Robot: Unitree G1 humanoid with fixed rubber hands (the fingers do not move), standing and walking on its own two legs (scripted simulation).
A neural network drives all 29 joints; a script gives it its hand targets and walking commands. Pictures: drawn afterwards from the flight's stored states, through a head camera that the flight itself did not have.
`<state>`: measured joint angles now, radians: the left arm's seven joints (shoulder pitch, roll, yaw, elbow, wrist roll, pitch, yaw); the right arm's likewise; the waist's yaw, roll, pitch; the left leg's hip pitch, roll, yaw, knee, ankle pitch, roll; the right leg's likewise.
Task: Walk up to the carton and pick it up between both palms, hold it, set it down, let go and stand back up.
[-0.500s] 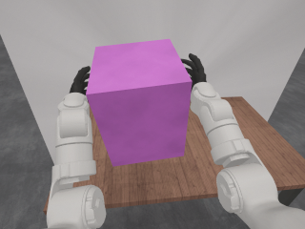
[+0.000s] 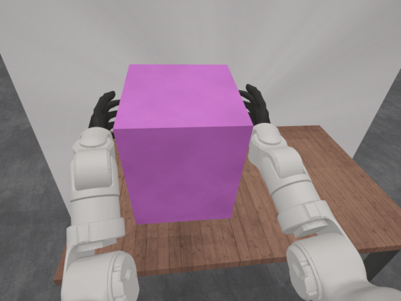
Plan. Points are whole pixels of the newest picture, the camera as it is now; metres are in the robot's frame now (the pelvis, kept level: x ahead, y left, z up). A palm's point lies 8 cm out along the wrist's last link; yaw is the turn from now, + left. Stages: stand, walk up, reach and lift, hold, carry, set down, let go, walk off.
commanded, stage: hold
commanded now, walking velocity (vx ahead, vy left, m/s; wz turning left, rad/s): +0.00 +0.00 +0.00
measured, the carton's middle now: (182, 144) +0.38 +0.02 +0.18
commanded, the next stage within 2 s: none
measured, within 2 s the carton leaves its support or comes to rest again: neither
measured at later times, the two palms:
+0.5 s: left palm (104, 130) +0.35 +0.16 +0.23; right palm (261, 116) +0.36 -0.13 +0.25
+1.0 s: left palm (99, 135) +0.34 +0.17 +0.23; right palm (259, 124) +0.35 -0.12 +0.24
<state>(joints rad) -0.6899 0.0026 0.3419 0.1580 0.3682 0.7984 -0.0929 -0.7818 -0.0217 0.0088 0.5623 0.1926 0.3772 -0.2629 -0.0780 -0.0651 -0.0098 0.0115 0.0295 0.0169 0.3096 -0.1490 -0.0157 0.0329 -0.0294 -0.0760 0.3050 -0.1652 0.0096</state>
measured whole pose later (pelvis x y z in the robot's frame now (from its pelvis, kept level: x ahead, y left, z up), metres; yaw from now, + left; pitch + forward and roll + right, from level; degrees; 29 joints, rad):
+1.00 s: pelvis -0.01 +0.00 +0.00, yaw +0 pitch -10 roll +0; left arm -0.69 0.00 0.34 0.15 0.36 0.80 -0.08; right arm -0.79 -0.02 0.00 0.55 0.19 0.39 -0.26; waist -0.08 -0.07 0.00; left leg 0.01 0.03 0.02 0.31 -0.14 -0.02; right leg 0.03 -0.03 -0.08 0.31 -0.15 0.01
